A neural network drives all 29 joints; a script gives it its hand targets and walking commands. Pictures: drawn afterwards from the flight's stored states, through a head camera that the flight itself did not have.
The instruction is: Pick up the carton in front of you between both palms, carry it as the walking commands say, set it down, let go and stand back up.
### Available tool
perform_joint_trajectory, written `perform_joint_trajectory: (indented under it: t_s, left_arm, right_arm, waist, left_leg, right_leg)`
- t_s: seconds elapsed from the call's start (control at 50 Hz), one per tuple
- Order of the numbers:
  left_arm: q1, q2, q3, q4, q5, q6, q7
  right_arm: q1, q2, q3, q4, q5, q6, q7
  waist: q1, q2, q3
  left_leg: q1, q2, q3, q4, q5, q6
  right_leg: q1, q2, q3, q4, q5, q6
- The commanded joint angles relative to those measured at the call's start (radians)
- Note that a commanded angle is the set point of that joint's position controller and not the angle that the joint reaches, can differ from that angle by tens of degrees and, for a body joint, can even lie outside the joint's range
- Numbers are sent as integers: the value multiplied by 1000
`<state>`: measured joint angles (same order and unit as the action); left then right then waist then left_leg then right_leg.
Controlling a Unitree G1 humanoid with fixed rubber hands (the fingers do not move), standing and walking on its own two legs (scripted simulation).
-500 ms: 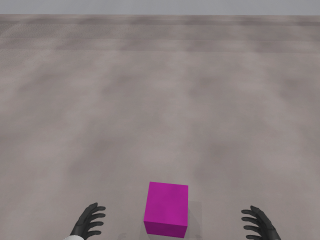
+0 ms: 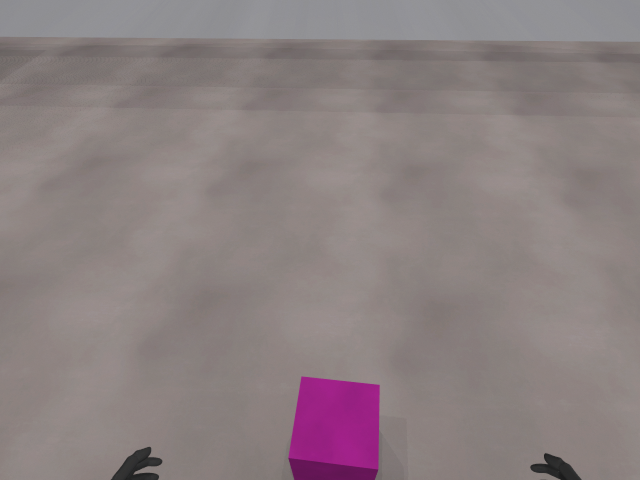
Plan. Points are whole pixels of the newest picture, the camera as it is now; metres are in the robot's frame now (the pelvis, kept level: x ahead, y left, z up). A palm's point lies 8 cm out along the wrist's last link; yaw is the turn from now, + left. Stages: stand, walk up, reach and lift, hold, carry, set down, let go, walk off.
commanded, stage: stand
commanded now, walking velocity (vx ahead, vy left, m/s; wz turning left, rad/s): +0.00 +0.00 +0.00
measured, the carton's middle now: (336, 435) +0.39 +0.01 -0.65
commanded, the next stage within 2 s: none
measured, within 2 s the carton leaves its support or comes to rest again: neither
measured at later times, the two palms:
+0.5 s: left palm out of the picture +0.09 +0.30 -0.09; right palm out of the picture +0.10 -0.30 -0.09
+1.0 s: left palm out of the picture +0.06 +0.31 -0.10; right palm out of the picture +0.07 -0.31 -0.09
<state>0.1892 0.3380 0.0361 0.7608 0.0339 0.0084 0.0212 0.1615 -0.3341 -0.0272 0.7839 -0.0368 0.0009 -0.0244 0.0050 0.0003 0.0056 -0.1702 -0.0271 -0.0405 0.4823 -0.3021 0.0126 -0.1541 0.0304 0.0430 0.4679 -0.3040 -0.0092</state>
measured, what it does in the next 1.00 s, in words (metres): stands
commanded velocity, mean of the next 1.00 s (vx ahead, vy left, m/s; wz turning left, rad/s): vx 0.00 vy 0.00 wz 0.00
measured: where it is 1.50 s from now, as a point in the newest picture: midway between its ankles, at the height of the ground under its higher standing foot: outside the picture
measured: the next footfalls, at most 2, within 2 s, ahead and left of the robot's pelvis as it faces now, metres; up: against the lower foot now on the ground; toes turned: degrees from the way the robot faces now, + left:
none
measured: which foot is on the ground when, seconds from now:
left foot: down 0.00-1.00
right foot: down 0.00-1.00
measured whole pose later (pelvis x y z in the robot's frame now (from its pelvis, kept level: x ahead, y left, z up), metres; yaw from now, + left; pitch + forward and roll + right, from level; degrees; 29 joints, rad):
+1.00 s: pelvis -0.02 +0.00 +0.01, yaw +0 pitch -3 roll +0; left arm 0.15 0.38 0.00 1.00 0.02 -0.01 0.01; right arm 0.13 -0.38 0.01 1.01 -0.02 -0.01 -0.02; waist 0.00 0.00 0.03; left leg -0.11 -0.02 -0.04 0.35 -0.20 0.01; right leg -0.09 0.02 0.04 0.34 -0.21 -0.01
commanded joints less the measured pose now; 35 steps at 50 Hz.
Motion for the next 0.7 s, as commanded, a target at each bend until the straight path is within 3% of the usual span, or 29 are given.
perform_joint_trajectory:
  t_s: [0.0,0.68]
  left_arm:
    - [-23,149,33,-39,-1,-15,5]
    - [-62,198,4,150,-13,-28,-3]
  right_arm:
    - [-29,-155,-35,-39,2,-15,-6]
    - [-67,-205,-4,146,18,-24,3]
  waist:
    - [-1,3,-58]
    - [-1,1,2]
  left_leg:
    - [41,102,-79,-52,373,-5]
    - [52,124,-102,-171,229,3]
  right_leg:
    - [15,-99,70,-50,347,1]
    - [38,-127,96,-164,221,-4]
